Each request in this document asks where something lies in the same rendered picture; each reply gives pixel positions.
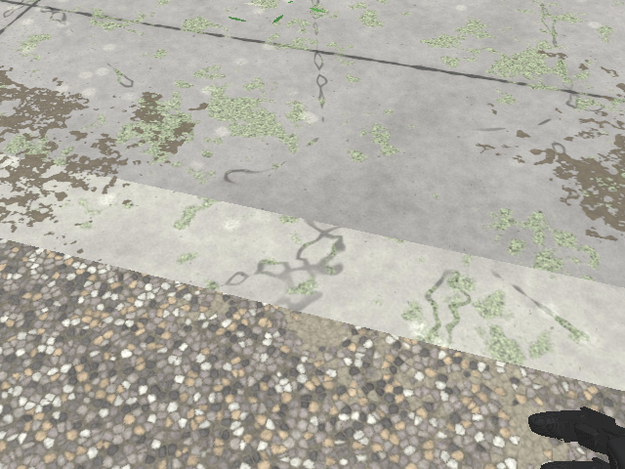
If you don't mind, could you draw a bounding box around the robot right hand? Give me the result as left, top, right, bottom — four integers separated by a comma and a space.
528, 406, 625, 469

